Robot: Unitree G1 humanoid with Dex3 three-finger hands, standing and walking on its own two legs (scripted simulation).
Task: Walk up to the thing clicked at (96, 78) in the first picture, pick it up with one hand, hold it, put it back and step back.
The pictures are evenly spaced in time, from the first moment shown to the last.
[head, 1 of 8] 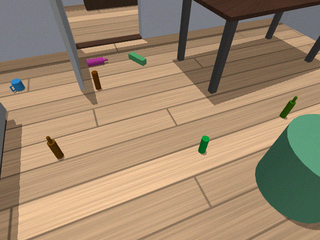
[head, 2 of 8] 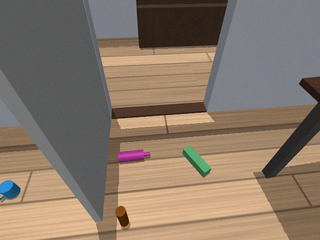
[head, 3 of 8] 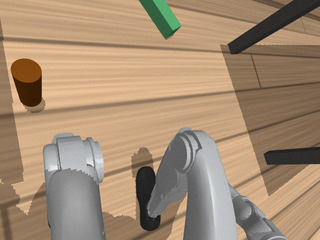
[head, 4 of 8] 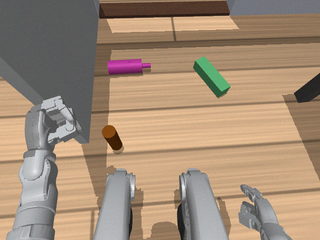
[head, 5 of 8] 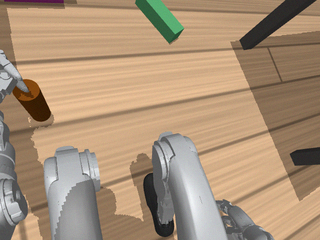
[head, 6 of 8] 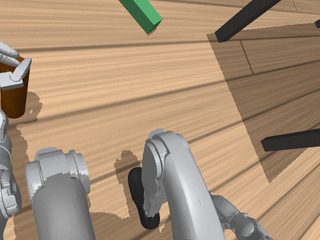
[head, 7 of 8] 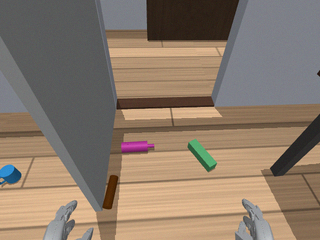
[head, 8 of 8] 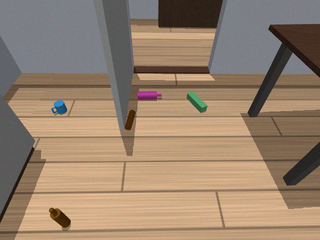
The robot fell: no
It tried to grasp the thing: yes
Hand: left
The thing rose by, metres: 0.00
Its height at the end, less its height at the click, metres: -0.07
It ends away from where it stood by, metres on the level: 0.15
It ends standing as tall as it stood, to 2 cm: no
